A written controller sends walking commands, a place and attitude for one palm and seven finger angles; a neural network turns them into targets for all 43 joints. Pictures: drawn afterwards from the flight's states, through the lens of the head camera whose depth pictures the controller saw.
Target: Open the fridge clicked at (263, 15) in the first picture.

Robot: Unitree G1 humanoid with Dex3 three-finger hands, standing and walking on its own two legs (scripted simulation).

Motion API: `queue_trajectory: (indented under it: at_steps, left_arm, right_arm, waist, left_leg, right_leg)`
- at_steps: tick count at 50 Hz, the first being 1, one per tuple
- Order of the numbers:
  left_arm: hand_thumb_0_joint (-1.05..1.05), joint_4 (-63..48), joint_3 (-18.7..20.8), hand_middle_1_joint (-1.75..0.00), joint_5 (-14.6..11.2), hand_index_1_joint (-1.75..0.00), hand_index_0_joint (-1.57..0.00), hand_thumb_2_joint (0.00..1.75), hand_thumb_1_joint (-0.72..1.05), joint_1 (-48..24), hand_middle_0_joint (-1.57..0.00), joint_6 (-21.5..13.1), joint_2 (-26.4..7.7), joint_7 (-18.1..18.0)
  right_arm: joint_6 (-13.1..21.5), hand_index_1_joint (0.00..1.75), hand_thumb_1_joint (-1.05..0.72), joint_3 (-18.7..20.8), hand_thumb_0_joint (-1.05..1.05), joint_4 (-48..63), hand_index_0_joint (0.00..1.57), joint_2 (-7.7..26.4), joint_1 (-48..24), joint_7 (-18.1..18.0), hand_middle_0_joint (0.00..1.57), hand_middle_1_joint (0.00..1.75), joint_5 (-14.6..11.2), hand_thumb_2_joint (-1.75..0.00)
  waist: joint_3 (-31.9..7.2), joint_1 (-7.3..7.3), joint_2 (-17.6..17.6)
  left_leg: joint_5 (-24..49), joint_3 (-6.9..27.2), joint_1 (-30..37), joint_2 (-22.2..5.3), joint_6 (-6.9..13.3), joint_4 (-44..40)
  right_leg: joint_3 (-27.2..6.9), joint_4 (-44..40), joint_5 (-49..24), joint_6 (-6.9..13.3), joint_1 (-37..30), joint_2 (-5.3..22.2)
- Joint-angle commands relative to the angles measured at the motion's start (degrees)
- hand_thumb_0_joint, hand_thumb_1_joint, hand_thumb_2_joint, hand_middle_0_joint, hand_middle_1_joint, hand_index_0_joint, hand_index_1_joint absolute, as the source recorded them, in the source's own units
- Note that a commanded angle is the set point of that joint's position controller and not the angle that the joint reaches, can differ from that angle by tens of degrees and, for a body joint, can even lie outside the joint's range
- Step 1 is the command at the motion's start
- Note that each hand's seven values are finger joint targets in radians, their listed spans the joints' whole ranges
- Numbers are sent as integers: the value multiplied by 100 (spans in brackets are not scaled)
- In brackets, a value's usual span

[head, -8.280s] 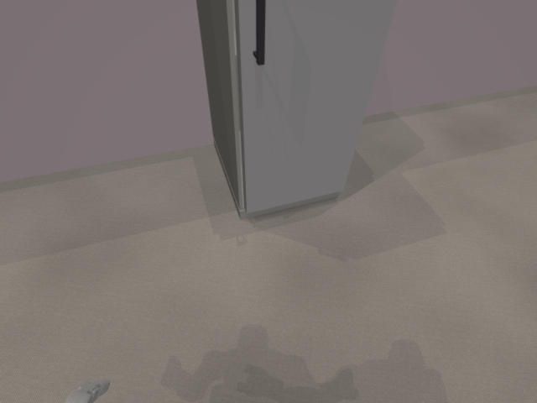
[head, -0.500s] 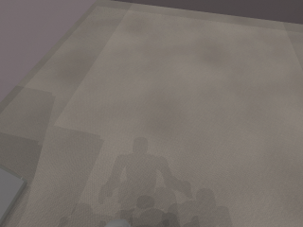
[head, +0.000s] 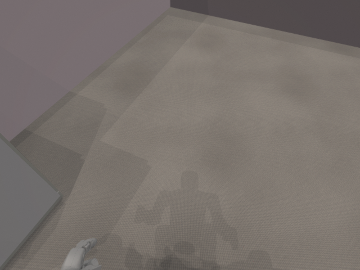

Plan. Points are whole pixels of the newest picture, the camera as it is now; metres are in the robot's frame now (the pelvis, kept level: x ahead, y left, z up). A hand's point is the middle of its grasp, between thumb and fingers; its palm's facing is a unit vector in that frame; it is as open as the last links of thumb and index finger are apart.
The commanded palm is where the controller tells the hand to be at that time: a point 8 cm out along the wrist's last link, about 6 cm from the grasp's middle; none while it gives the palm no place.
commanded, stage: turn to face it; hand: left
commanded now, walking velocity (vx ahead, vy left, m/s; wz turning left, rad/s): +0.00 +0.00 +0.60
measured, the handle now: out of the picture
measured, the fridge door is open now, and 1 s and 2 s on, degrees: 0 0 0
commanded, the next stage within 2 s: take the last steps up to it in 1.78 s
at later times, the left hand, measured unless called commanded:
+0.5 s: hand out of the picture -0.05 +0.22 -0.18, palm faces +0.36 -0.90 -0.25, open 7.4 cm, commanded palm none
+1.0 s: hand out of the picture +0.01 +0.25 -0.14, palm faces +0.57 -0.78 -0.27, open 7.4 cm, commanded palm none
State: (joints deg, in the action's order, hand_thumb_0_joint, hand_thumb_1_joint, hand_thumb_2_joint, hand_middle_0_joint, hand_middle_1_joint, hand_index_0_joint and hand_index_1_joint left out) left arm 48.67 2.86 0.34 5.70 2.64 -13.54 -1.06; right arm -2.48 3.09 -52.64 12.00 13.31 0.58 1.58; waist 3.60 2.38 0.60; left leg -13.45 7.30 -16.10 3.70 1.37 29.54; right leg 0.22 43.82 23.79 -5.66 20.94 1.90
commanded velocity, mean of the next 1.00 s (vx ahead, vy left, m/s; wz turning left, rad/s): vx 0.00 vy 0.00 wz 0.60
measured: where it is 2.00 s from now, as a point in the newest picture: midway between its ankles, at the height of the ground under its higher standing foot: outside the picture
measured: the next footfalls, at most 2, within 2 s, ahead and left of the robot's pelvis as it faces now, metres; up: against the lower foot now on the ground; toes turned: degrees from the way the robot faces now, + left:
right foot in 0.06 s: +0.04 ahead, -0.13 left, +0.00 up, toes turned +1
left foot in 0.50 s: -0.01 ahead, +0.13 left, +0.00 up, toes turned +25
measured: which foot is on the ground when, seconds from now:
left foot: down 0.00-0.06, up 0.08-0.48, down 0.50-1.00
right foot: up 0.00-0.04, down 0.06-0.50, up 0.52-1.00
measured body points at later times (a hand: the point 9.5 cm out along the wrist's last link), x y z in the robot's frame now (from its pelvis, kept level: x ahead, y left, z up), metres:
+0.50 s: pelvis -0.01 +0.01 -0.01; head +0.02 +0.04 +0.43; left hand -0.07 +0.27 -0.16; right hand +0.17 -0.22 -0.14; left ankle -0.05 +0.11 -0.74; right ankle +0.01 -0.13 -0.74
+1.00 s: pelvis +0.00 +0.00 +0.00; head +0.03 +0.01 +0.45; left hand -0.02 +0.29 -0.12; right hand +0.19 -0.18 -0.15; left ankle -0.05 +0.11 -0.74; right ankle +0.08 -0.11 -0.72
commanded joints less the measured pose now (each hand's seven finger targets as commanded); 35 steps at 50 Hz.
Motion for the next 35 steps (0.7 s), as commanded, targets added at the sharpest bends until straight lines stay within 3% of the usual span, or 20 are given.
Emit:
queue_trajectory:
  at_steps: [1,2,3,4,5,6,7,9,14,19,21,23,24,25,26,27,28,30,32,35]
  left_arm:
    - [0,-273,221,-30,-21,-30,-20,90,90,799,-20,-251,-680,-71]
    - [0,-270,303,-30,54,-30,-20,90,90,954,-20,-326,-1080,-110]
    - [0,-320,368,-30,110,-30,-20,90,90,953,-20,-323,-1510,-128]
    - [0,-379,312,-30,68,-30,-20,90,90,832,-20,-272,-1423,-140]
    - [0,-450,273,-30,68,-30,-20,90,90,411,-20,-290,-1112,-149]
    - [0,-511,252,-30,57,-30,-20,90,90,126,-20,-271,-986,-151]
    - [0,-523,177,-30,52,-30,-20,90,90,-28,-20,-282,-832,-123]
    - [0,-462,127,-30,61,-30,-20,90,90,130,-20,-331,-711,-101]
    - [0,-206,188,-30,105,-30,-20,90,90,764,-20,-309,-908,-102]
    - [0,-67,277,-30,149,-30,-20,90,90,984,-20,-260,-1127,-81]
    - [0,-4,317,-30,153,-30,-20,90,90,982,-20,-233,-1185,-72]
    - [0,-9,330,-30,92,-30,-20,90,90,933,-20,-193,-1169,-41]
    - [0,-48,306,-30,39,-30,-20,90,90,941,-20,-167,-1041,-24]
    - [0,-299,206,-30,-10,-30,-20,90,90,811,-20,-160,-602,28]
    - [0,-456,129,-30,49,-30,-20,90,90,366,-20,-97,-627,-17]
    - [0,-455,165,-30,60,-30,-20,90,90,297,-20,-77,-639,-22]
    - [0,-348,194,-30,60,-30,-20,90,90,194,-20,-74,-578,-33]
    - [0,-185,219,-30,50,-30,-20,90,90,260,-20,-76,-695,20]
    - [0,-66,223,-30,54,-30,-20,90,90,495,-20,-85,-679,50]
    - [0,-96,208,-30,46,-30,-20,90,90,436,-20,-72,-668,24]
  right_arm:
    - [96,30,-90,382,0,503,20,1136,-293,-77,20,30,-77,-90]
    - [107,30,-90,339,0,542,20,768,-111,-41,20,30,-129,-90]
    - [99,30,-90,319,0,685,20,583,-98,-48,20,30,-110,-90]
    - [46,30,-90,395,0,653,20,875,-153,-49,20,30,-49,-90]
    - [-22,30,-90,409,0,540,20,870,-62,-9,20,30,-30,-90]
    - [-63,30,-90,418,0,430,20,820,-11,25,20,30,-26,-90]
    - [-88,30,-90,401,0,317,20,816,50,69,20,30,-7,-90]
    - [-100,30,-90,358,0,266,20,698,134,113,20,30,-13,-90]
    - [-135,30,-90,295,0,366,20,645,-377,130,20,30,-43,-90]
    - [-40,30,-90,185,0,477,20,558,-722,135,20,30,-89,-90]
    - [16,30,-90,172,0,490,20,559,-631,121,20,30,-105,-90]
    - [73,30,-90,205,0,413,20,728,-239,108,20,30,-83,-90]
    - [140,30,-90,298,0,317,20,1088,181,104,20,30,-70,-90]
    - [196,30,-90,475,0,297,20,1796,567,59,20,30,-51,-90]
    - [142,30,-90,493,0,145,20,1979,929,15,20,30,-109,-90]
    - [146,30,-90,448,0,144,20,1819,775,-25,20,30,-72,-90]
    - [170,30,-90,410,0,216,20,1638,472,-95,20,30,-49,-90]
    - [176,30,-90,268,0,389,20,1316,-143,-135,20,30,-39,-90]
    - [218,30,-90,240,0,444,20,1270,-265,-137,20,30,-52,-90]
    - [214,30,-90,262,0,432,20,1285,-129,-135,20,30,-57,-90]
  waist:
    - [-782,-447,551]
    - [-1003,-493,-651]
    - [-861,-507,-1852]
    - [-709,-444,-1222]
    - [-489,-227,-1063]
    - [-322,-114,-1092]
    - [-129,-25,-960]
    - [-130,-30,-969]
    - [-152,-328,-1071]
    - [-353,-491,-1334]
    - [-470,-460,-1364]
    - [-724,-238,-998]
    - [-1057,27,-104]
    - [-1190,245,1812]
    - [-1256,383,1491]
    - [-1078,292,1106]
    - [-853,248,1387]
    - [-422,-19,1146]
    - [-596,-141,889]
    - [-698,-107,616]
  left_leg:
    - [1635,1449,-529,-1003,415,-2]
    - [114,832,-1379,-445,-12,893]
    - [-2021,-254,-2062,240,-416,2281]
    - [-2066,-51,-1825,-105,-355,3283]
    - [-1629,24,-1781,-252,-353,3728]
    - [-1382,-137,-1739,-343,-388,3955]
    - [-1015,-292,-1714,-441,-446,4175]
    - [-707,-472,-1751,-447,-537,4162]
    - [-913,-801,-1641,-566,-646,3260]
    - [-1211,-1214,-1045,-571,-560,1783]
    - [-1116,-1321,-616,-526,-478,1145]
    - [-120,-1382,235,-445,-388,-7]
    - [960,-814,1315,-817,-222,-619]
    - [3490,1454,2228,-2490,549,-756]
    - [4272,1495,2045,-2826,993,-682]
    - [3625,1233,1725,-2715,1098,-719]
    - [3273,1179,1446,-2358,1001,-767]
    - [3032,727,879,-1836,769,-836]
    - [3053,571,970,-1660,700,-837]
    - [2798,735,1070,-1615,764,-879]
  right_leg:
    - [-34,-1993,-1263,105,-1637,76]
    - [-1015,-2747,-1220,398,-2536,1197]
    - [-2408,-2919,-1763,1105,-2321,2660]
    - [-2095,-2886,-1631,1427,-1490,2767]
    - [-1581,-3008,-1065,1344,-1057,2364]
    - [-1374,-2987,-957,1220,-882,2112]
    - [-826,-2847,-1247,1132,-807,1801]
    - [-203,-2668,-1923,1041,-984,1562]
    - [171,-2549,-2453,1143,-1431,1761]
    - [471,-2085,-3333,1223,-1654,1966]
    - [595,-1751,-3519,1132,-1623,2030]
    - [987,-1026,-3254,780,-1337,1866]
    - [1149,15,-2525,481,-593,1623]
    - [1192,1375,1027,-34,1245,720]
    - [511,2035,1596,3,1357,616]
    - [294,2324,1329,65,1374,710]
    - [181,2448,972,45,1499,700]
    - [38,2490,238,24,1280,635]
    - [73,2418,-45,-27,1136,540]
    - [11,2071,-170,-74,1054,437]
